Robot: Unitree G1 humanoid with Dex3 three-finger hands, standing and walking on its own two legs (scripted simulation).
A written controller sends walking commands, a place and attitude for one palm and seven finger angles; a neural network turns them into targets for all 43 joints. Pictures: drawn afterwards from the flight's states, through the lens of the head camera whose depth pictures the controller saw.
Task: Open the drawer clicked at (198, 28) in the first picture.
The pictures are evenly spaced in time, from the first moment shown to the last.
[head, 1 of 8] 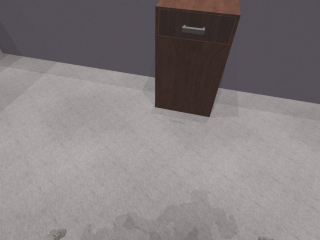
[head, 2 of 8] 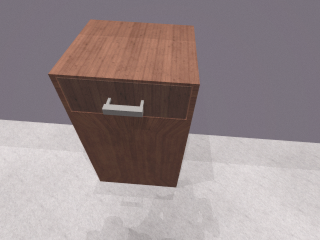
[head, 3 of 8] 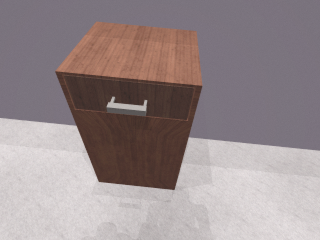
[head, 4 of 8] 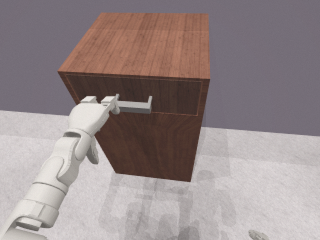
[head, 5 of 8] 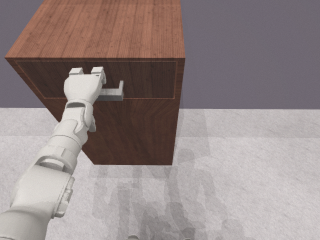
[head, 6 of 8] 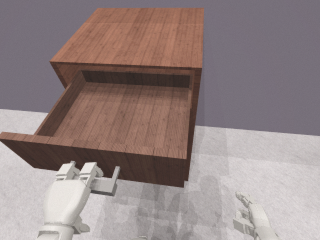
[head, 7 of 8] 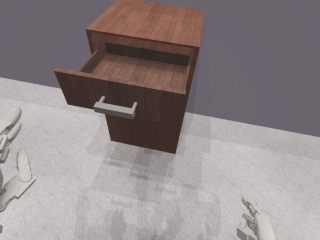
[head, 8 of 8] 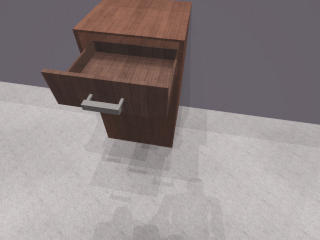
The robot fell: no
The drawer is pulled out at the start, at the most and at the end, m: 0.00 0.30 0.30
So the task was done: yes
